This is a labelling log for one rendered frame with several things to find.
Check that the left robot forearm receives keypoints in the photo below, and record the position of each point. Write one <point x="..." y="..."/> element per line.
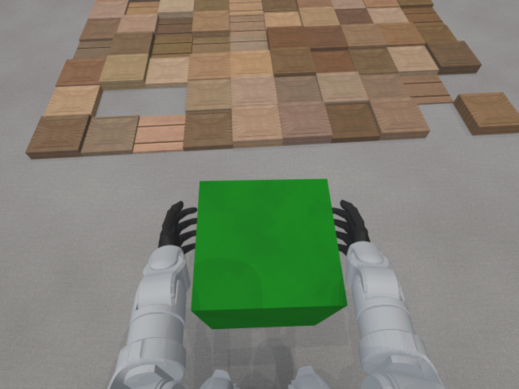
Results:
<point x="154" y="349"/>

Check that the robot shin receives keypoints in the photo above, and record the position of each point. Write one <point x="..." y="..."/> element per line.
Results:
<point x="305" y="370"/>
<point x="221" y="374"/>

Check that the left robot shin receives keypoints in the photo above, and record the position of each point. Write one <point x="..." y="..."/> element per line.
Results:
<point x="221" y="374"/>

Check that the right robot shin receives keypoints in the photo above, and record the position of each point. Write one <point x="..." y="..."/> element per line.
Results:
<point x="305" y="370"/>

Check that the robot left hand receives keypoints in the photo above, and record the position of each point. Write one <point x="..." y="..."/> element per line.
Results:
<point x="171" y="228"/>

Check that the right robot upper arm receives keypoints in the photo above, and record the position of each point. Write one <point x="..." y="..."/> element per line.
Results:
<point x="383" y="379"/>

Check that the right robot forearm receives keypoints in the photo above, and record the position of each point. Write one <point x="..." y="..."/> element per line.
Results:
<point x="388" y="340"/>

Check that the robot right hand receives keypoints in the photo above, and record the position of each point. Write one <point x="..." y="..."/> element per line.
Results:
<point x="355" y="228"/>

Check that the carton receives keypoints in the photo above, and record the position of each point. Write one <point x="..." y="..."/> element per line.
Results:
<point x="266" y="254"/>

